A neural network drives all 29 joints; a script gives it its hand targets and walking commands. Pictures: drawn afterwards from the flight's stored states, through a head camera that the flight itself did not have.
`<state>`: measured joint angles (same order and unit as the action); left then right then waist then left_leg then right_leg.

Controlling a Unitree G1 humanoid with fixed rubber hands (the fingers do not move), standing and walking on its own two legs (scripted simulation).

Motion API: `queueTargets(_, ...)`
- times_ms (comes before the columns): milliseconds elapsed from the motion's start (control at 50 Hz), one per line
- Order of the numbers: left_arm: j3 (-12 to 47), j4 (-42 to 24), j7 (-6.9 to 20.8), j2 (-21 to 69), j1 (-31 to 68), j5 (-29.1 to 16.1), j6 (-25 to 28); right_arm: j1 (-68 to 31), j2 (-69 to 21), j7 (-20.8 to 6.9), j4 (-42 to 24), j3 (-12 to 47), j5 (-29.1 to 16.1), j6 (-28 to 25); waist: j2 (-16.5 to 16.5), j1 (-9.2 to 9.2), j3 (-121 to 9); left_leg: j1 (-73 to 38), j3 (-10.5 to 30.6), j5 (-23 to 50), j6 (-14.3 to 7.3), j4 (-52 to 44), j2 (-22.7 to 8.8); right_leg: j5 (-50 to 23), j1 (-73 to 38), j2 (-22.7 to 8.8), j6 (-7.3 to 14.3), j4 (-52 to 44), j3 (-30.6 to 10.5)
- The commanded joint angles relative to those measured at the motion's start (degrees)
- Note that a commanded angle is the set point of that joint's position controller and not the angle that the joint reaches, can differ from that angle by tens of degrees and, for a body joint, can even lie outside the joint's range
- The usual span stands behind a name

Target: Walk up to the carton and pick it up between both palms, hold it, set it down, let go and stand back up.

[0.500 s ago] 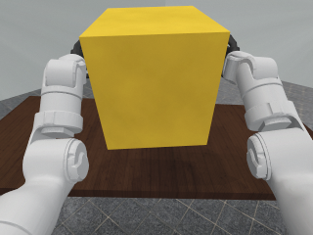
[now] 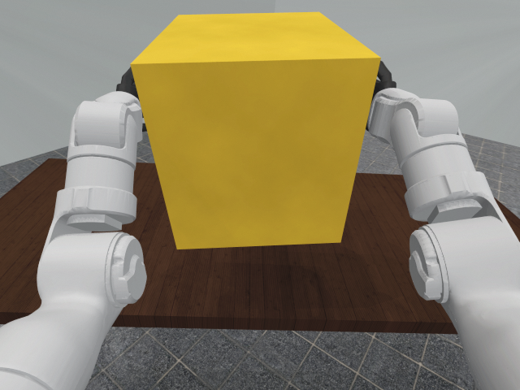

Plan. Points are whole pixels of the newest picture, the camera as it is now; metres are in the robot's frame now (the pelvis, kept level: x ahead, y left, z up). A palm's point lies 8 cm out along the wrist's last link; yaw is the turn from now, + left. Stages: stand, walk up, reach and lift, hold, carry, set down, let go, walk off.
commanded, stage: hold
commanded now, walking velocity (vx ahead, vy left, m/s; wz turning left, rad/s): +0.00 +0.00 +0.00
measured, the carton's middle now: (254, 120) +0.44 -0.01 +0.29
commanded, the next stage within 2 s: none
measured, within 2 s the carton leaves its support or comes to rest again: neither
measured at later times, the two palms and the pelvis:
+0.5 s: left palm (139, 111) +0.38 +0.16 +0.32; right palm (387, 106) +0.36 -0.19 +0.35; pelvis +0.01 +0.00 +0.00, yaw -1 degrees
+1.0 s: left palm (130, 109) +0.37 +0.17 +0.33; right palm (381, 105) +0.35 -0.18 +0.35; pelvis +0.00 +0.00 +0.00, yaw +0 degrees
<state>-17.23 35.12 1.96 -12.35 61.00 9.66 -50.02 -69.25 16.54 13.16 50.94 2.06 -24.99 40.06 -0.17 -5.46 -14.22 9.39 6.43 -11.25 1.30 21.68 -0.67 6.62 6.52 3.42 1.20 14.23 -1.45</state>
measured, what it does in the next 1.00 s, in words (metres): stands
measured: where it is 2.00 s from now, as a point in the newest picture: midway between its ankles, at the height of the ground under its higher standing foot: outside the picture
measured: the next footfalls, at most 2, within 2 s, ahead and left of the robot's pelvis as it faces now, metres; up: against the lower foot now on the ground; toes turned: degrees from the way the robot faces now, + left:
none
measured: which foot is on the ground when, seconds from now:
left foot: down 0.00-1.00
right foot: down 0.00-1.00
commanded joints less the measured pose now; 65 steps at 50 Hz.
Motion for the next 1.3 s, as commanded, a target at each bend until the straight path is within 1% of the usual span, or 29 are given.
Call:
queueTargets(0,14.04,-11.84,8.50,32.85,46.81,-12.25,4.86,-42.99,-37.02,-8.36,-15.96,6.72,-10.11,-0.84,-2.66,-0.24,-13.53,0.85,-2.03,9.84,1.05,-3.26,1.72,-9.93,-9.79,-0.30,-1.32,0.02,-1.28)
queueTargets(40,14.11,-11.98,8.44,32.95,46.80,-12.27,4.80,-42.92,-36.98,-8.45,-15.93,6.77,-10.11,-0.81,-2.70,-0.19,-13.48,0.84,-2.02,9.89,1.10,-3.29,1.65,-9.85,-9.76,-0.24,-1.26,0.03,-1.30)
queueTargets(60,16.19,-11.98,8.66,33.78,46.51,-13.28,5.14,-42.86,-37.17,-8.35,-18.20,6.64,-9.29,-1.06,-2.65,-0.52,-15.12,1.62,-2.21,8.96,0.85,-3.83,1.37,-9.77,-10.63,-0.15,-1.20,0.18,-1.97)
queueTargets(100,16.71,-10.75,8.56,34.48,47.09,-13.51,5.48,-43.72,-36.82,-8.54,-17.56,5.81,-8.58,-1.00,-3.47,-0.73,-13.19,3.02,-2.02,6.95,0.89,-4.65,1.11,-7.78,-9.72,-0.16,-0.72,0.02,-2.04)
queueTargets(160,16.95,-11.51,8.58,34.97,46.59,-13.50,5.60,-42.28,-36.73,-8.77,-16.48,5.88,-8.38,-0.78,-3.57,-1.01,-13.32,3.03,-1.98,7.17,0.97,-4.94,0.94,-8.25,-10.19,-0.16,-0.52,0.07,-2.26)
queueTargets(220,15.59,-11.59,8.63,34.49,46.24,-12.51,5.39,-42.35,-37.02,-9.05,-15.38,6.77,-8.82,-0.62,-2.89,0.05,-13.07,2.69,-2.03,8.63,0.73,-4.91,0.97,-9.02,-10.68,-0.04,-0.55,0.23,-2.36)
queueTargets(280,15.17,-12.31,8.66,33.78,46.08,-12.26,5.18,-41.92,-37.19,-9.08,-15.50,7.17,-9.38,-0.59,-2.42,0.33,-13.92,1.76,-2.17,9.74,0.70,-4.48,1.24,-10.10,-10.89,-0.13,-0.74,0.26,-2.44)
queueTargets(360,14.45,-12.43,8.57,33.00,45.09,-11.90,4.81,-42.07,-37.38,-8.97,-16.80,7.98,-9.79,-0.53,-1.28,1.13,-13.78,1.08,-2.37,11.45,0.39,-4.02,1.46,-11.59,-10.97,-0.12,-1.02,0.24,-2.44)
queueTargets(400,14.78,-13.11,8.69,32.88,44.47,-11.93,4.68,-41.54,-37.61,-8.73,-17.67,8.36,-10.07,-0.49,-1.11,0.90,-13.85,0.37,-2.44,12.22,0.39,-3.68,1.55,-12.93,-10.97,-0.22,-1.22,0.22,-2.60)
queueTargets(440,14.51,-12.69,8.87,32.47,44.56,-11.78,4.57,-41.63,-37.85,-8.60,-17.42,8.28,-10.03,-0.33,-0.61,0.96,-12.92,0.28,-2.51,11.42,0.20,-3.73,1.67,-12.26,-10.52,-0.32,-1.42,-0.08,-2.57)
queueTargets(460,15.02,-12.46,8.95,32.74,44.88,-11.96,4.59,-41.78,-37.93,-8.47,-17.54,7.96,-9.68,-0.41,-0.77,0.48,-12.78,0.42,-2.49,10.48,0.21,-3.77,1.71,-11.78,-9.98,-0.48,-1.47,-0.17,-2.71)
queueTargets(480,14.86,-12.04,9.01,32.75,45.19,-11.94,4.65,-42.39,-38.05,-8.41,-17.45,7.83,-9.51,-0.52,-0.59,0.49,-12.75,0.54,-2.53,9.78,0.04,-3.87,1.75,-11.04,-9.70,-0.48,-1.45,-0.36,-2.59)
queueTargets(500,11.21,-14.14,8.70,30.17,47.17,-10.11,4.45,-42.15,-40.05,-8.64,-15.89,8.70,-11.66,-0.11,0.03,2.75,-12.68,-0.76,-2.13,12.99,0.01,-2.33,2.16,-13.91,-10.64,-0.37,-2.32,0.59,-1.02)
queueTargets(520,11.77,-13.11,8.70,30.80,46.09,-10.12,3.95,-42.12,-38.60,-8.49,-16.90,9.09,-11.98,-0.07,-0.35,1.69,-13.28,-1.77,-2.44,13.10,0.09,-1.92,2.24,-15.36,-10.61,-0.57,-2.51,0.35,-1.57)
queueTargets(540,12.69,-13.92,8.91,30.69,46.06,-10.75,3.97,-42.49,-38.50,-8.17,-17.77,9.12,-12.24,-0.15,-0.01,1.42,-14.13,-1.76,-2.26,13.18,0.08,-1.81,2.18,-15.87,-11.06,-0.61,-2.74,0.50,-1.45)
queueTargets(580,14.34,-13.98,8.97,31.63,46.35,-11.76,4.05,-42.95,-37.94,-7.68,-19.00,8.39,-12.02,-0.31,-0.93,-0.02,-14.51,-1.54,-2.57,12.47,0.44,-1.93,2.32,-15.80,-10.40,-0.69,-2.82,0.42,-1.48)
queueTargets(620,14.88,-12.82,9.05,32.57,45.94,-12.12,4.21,-42.75,-37.27,-7.45,-18.49,7.37,-10.96,-0.33,-1.54,-1.00,-13.26,-0.82,-2.69,10.60,0.65,-2.46,2.29,-13.73,-9.44,-0.81,-2.46,-0.07,-1.58)
queueTargets(680,14.91,-11.31,9.39,33.41,45.91,-12.28,4.41,-42.60,-36.49,-7.49,-16.79,5.95,-9.42,-0.34,-2.56,-1.55,-11.60,0.45,-2.46,7.98,0.93,-3.37,1.89,-9.48,-8.48,-0.82,-1.44,-0.65,-1.71)
queueTargets(740,14.98,-11.13,9.36,33.74,46.91,-12.67,4.66,-42.85,-36.20,-7.88,-15.54,5.32,-8.82,-0.39,-3.48,-1.50,-11.72,1.29,-2.12,7.18,1.29,-3.82,1.55,-7.57,-8.34,-0.64,-0.74,-0.60,-1.74)
queueTargets(820,14.55,-11.13,8.85,33.70,47.72,-12.74,4.80,-43.09,-36.09,-8.63,-14.34,5.44,-8.88,-0.46,-4.03,-0.75,-12.62,2.00,-1.69,7.39,1.58,-4.11,1.20,-7.17,-8.84,-0.26,-0.36,-0.15,-1.67)
queueTargets(960,13.21,-10.66,8.02,33.03,47.73,-12.14,4.77,-43.47,-36.43,-9.72,-13.47,6.03,-9.53,-0.74,-3.16,0.77,-13.47,2.17,-1.62,8.27,1.29,-4.10,1.00,-7.26,-9.10,0.22,-0.47,0.15,-1.55)
queueTargets(1000,13.13,-10.67,7.94,32.88,47.86,-12.14,4.77,-43.62,-36.61,-9.76,-13.38,6.13,-9.73,-0.80,-2.82,0.85,-13.69,1.95,-1.72,8.46,1.16,-3.88,1.12,-7.29,-8.88,0.16,-0.66,0.09,-1.58)
queueTargets(1140,12.92,-9.91,8.03,32.40,47.56,-12.06,4.98,-44.04,-37.20,-9.16,-14.12,6.13,-9.96,-1.02,-1.57,0.45,-13.52,1.33,-2.22,8.41,0.60,-3.41,1.67,-8.04,-8.45,-0.20,-1.36,-0.28,-1.55)
queueTargets(1280,13.15,-9.50,8.60,32.13,47.06,-12.04,5.24,-43.93,-37.24,-8.19,-15.04,6.00,-9.88,-1.04,-1.53,-0.42,-13.41,0.97,-2.34,8.33,0.45,-3.16,2.08,-9.21,-8.80,-0.66,-1.75,-0.41,-1.49)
